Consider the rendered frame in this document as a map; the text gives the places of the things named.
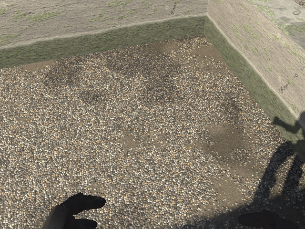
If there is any robot right hand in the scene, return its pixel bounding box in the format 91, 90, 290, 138
238, 209, 299, 229

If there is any robot left hand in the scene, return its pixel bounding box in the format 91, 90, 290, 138
42, 192, 106, 229

